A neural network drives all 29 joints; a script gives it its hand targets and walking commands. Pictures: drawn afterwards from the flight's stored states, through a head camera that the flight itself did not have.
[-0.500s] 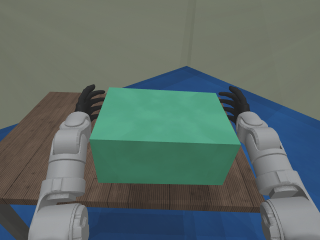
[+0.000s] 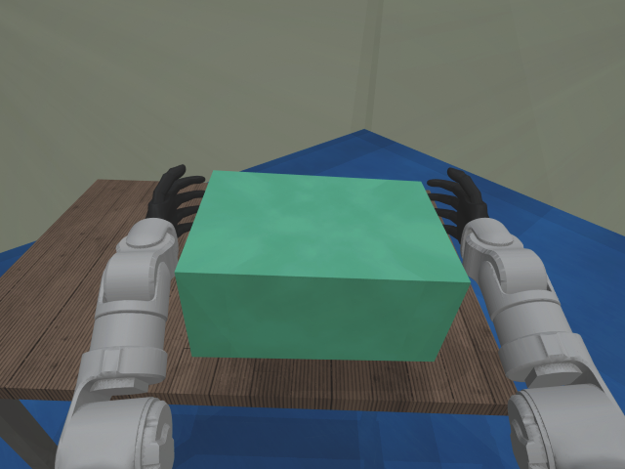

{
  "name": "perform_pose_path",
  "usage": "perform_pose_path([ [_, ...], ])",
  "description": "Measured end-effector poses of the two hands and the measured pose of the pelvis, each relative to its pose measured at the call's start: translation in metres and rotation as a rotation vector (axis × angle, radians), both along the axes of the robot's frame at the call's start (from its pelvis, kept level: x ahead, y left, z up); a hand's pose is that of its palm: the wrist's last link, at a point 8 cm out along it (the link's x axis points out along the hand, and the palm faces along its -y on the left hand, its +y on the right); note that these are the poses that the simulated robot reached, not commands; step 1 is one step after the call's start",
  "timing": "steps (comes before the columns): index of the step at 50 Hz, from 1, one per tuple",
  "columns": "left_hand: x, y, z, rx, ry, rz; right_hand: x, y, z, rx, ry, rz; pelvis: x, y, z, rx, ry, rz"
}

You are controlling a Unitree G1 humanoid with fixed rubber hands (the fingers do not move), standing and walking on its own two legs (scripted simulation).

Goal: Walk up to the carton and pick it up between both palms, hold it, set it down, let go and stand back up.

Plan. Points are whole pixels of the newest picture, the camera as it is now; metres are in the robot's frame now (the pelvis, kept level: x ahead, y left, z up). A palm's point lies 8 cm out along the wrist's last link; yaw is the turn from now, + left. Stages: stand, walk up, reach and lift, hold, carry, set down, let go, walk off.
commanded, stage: hold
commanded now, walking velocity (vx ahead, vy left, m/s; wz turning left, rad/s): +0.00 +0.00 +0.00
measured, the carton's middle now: (317, 260) +0.35 +0.02 +0.14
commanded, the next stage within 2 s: set down in 0.70 s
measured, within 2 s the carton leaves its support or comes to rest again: neither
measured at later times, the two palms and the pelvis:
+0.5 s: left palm (164, 224) +0.35 +0.21 +0.19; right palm (471, 225) +0.36 -0.18 +0.20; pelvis +0.00 +0.00 +0.00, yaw +0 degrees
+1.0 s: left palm (154, 217) +0.34 +0.22 +0.21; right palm (472, 206) +0.36 -0.18 +0.22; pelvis +0.00 +0.00 +0.00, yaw +0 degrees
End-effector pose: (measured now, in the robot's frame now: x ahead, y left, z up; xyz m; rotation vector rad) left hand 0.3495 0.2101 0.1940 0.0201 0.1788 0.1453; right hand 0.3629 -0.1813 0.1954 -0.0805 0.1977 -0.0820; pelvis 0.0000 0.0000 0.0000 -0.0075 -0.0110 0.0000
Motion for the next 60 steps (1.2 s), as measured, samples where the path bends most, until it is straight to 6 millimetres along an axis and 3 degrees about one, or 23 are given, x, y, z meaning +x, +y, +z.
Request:
perform_pose_path([
  [39,0.0,0.0,0.0,-0.003,0.003,0.0,0.001,0.0,0.0,0.002,0.0,0.0,0.0,0.0,0.0,0.0,-0.003,0.0],
  [48,-0.006,0.005,0.014,-0.026,-0.061,0.005,-0.002,0.004,0.021,-0.001,-0.067,0.01,-0.002,0.0,0.0,0.0,-0.02,0.0],
  [53,-0.003,0.008,0.016,-0.046,-0.105,0.01,0.005,0.007,0.034,0.01,-0.113,0.02,-0.002,0.001,0.0,0.001,-0.02,0.001],
  [56,0.001,0.008,0.011,-0.036,-0.095,0.01,0.011,0.007,0.028,0.012,-0.107,0.025,-0.001,0.001,0.0,0.004,-0.017,0.003],
  [60,0.01,0.009,-0.005,-0.026,-0.047,0.008,0.02,0.007,0.005,0.011,-0.062,0.027,0.002,0.0,0.001,0.007,-0.013,0.004],
])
